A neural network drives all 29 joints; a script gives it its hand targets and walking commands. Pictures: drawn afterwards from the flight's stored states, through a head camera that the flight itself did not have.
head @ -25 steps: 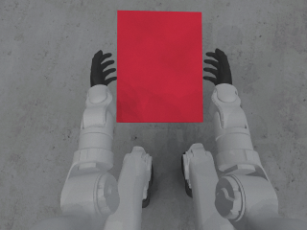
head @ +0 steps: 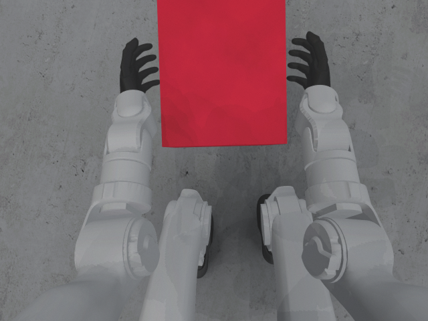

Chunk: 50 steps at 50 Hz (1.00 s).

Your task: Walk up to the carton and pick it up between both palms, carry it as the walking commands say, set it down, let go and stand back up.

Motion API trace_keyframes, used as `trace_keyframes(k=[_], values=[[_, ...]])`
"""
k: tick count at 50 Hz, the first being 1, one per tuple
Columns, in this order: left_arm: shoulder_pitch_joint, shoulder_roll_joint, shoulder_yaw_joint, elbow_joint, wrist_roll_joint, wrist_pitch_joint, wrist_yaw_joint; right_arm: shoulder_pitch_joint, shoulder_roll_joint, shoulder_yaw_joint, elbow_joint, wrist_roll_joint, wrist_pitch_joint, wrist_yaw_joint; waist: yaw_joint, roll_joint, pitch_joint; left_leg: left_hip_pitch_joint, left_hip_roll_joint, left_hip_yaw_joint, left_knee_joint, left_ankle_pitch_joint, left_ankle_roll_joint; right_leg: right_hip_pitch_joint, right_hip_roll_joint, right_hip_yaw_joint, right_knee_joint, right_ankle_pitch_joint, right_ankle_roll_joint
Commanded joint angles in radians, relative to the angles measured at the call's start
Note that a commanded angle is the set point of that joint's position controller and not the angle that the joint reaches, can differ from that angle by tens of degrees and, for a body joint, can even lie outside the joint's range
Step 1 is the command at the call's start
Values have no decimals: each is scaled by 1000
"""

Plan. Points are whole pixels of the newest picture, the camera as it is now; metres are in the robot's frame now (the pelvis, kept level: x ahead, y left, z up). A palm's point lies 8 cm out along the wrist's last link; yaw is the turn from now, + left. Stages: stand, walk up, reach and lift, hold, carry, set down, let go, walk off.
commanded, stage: set down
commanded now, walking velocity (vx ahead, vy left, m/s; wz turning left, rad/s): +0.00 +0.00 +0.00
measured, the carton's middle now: (221, 75) +0.54 +0.02 -0.21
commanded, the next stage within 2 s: none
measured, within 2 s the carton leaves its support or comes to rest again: rests again in 1.80 s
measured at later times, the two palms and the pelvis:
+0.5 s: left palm (149, 94) +0.50 +0.17 -0.20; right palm (301, 89) +0.51 -0.14 -0.20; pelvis +0.00 +0.00 -0.05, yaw +1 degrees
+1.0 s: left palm (156, 101) +0.50 +0.17 -0.28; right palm (292, 80) +0.54 -0.13 -0.26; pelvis -0.01 +0.00 -0.09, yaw +0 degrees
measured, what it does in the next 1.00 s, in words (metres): lowers itself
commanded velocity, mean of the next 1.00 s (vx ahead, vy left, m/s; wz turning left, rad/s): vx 0.00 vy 0.00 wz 0.00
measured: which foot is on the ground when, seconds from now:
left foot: down 0.00-1.00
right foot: down 0.00-1.00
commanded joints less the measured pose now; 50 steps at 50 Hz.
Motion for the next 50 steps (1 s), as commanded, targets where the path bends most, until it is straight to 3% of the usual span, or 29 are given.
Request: trace_keyframes(k=[1,6,7,9,10,11,12,13,14,17,19,21,23,25,26,28,29,31,33,34,35,38,39,42,45,46,47,49,50], values=[[-707,-806,-532,-18,-117,-40,-328,-621,795,446,78,185,-59,255,9,1,-1086,410,-81,-44,-157,319,-66,470,87,-119,9,171,-21],[-783,-790,-532,-20,-131,-42,-323,-648,758,447,112,188,-53,252,4,-7,-1081,387,-74,-29,-123,272,-66,459,91,-114,20,135,-27],[-757,-781,-528,5,-113,-39,-315,-679,756,450,122,205,-55,258,34,15,-1027,404,-75,-35,-130,256,-61,407,81,-116,37,97,-26],[-776,-768,-531,2,-118,-39,-318,-643,748,413,164,184,-47,263,8,30,-1027,405,-75,-30,-114,247,-67,397,82,-121,46,90,-30],[-775,-768,-529,-14,-136,-48,-318,-655,751,432,125,176,-54,259,-1,-43,-1060,387,-79,-43,-108,289,-64,437,85,-137,63,140,-21],[-797,-789,-548,-25,-137,-46,-322,-665,753,424,102,188,-59,259,0,28,-1105,419,-74,-36,-101,327,-66,447,82,-118,69,169,-30],[-781,-755,-527,5,-132,-48,-320,-620,747,414,199,169,-48,263,-6,-20,-1014,360,-71,-33,-90,294,-67,433,77,-118,68,158,-28],[-788,-738,-531,-10,-129,-52,-317,-680,722,427,125,190,-59,264,12,1,-1082,422,-74,-38,-81,330,-66,419,78,-130,91,148,-21],[-769,-732,-526,25,-127,-46,-322,-670,707,421,153,189,-58,260,-7,-21,-1036,366,-70,-36,-70,297,-66,432,76,-129,86,153,-19],[-792,-746,-555,3,-152,-51,-324,-678,675,421,120,208,-69,266,-4,37,-1093,437,-67,-36,-42,366,-79,419,74,-132,124,182,-30],[-830,-705,-543,-10,-159,-67,-313,-768,683,469,69,234,-84,252,30,-22,-1091,386,-74,-30,-19,351,-63,446,70,-123,135,188,-19],[-841,-689,-540,1,-161,-72,-311,-721,699,448,165,235,-77,262,39,-6,-1029,381,-72,-34,-23,358,-69,424,69,-125,157,205,-20],[-857,-699,-558,-30,-172,-78,-311,-735,680,466,113,251,-86,261,23,10,-1107,408,-70,-25,1,378,-65,457,71,-124,166,221,-23],[-882,-659,-565,-22,-194,-80,-311,-732,663,468,160,237,-75,255,5,-58,-1074,405,-67,-38,13,362,-64,457,67,-138,185,213,-15],[-889,-682,-521,41,-168,-70,-315,-771,653,440,197,243,-75,260,34,-6,-970,353,-68,-27,14,299,-61,415,69,-116,175,158,-26],[-882,-671,-523,17,-181,-78,-318,-785,656,451,151,253,-83,265,34,-24,-992,345,-67,-32,27,327,-55,425,69,-120,201,186,-24],[-891,-636,-526,35,-182,-84,-316,-775,667,455,164,263,-83,264,62,-26,-1014,386,-63,-36,31,366,-58,447,65,-127,220,225,-19],[-866,-649,-520,63,-174,-78,-321,-763,626,431,195,252,-87,270,28,-14,-967,362,-61,-33,42,335,-59,406,59,-136,227,189,-20],[-900,-632,-499,74,-172,-80,-321,-784,626,406,228,256,-91,272,44,2,-914,341,-60,-33,50,320,-58,375,57,-133,237,173,-24],[-962,-626,-526,15,-205,-92,-323,-753,646,398,229,238,-85,273,-14,-41,-948,345,-60,-45,64,326,-56,414,57,-135,244,197,-30],[-904,-640,-509,76,-175,-80,-329,-764,645,392,260,240,-83,278,36,7,-882,299,-64,-26,72,325,-56,376,61,-120,241,196,-33],[-927,-609,-506,41,-174,-92,-325,-727,637,364,321,244,-89,289,46,29,-839,301,-57,-36,85,348,-65,319,58,-123,266,199,-37],[-968,-593,-519,17,-200,-98,-327,-738,634,359,294,245,-90,287,16,21,-860,288,-59,-29,94,311,-57,358,57,-116,265,187,-41],[-960,-581,-500,51,-178,-94,-325,-752,649,332,329,240,-86,305,39,24,-822,325,-51,-49,87,346,-59,294,45,-128,296,181,-35],[-994,-552,-514,44,-204,-100,-329,-758,617,312,372,236,-94,298,19,36,-758,269,-56,-47,116,305,-57,290,44,-122,307,168,-44],[-1019,-546,-531,16,-219,-105,-328,-739,602,300,357,235,-100,295,-14,30,-781,301,-45,-58,121,344,-62,291,38,-130,316,199,-40],[-1000,-546,-523,34,-198,-103,-328,-709,619,290,417,243,-93,300,15,76,-742,271,-43,-43,110,292,-66,272,41,-125,319,163,-47],[-969,-560,-522,65,-209,-97,-332,-752,600,297,355,253,-100,302,-1,64,-767,294,-41,-49,128,326,-59,294,37,-127,326,187,-47],[-999,-532,-515,35,-202,-104,-327,-716,600,280,428,240,-95,304,12,59,-749,306,-38,-52,125,337,-71,290,33,-130,342,180,-46]])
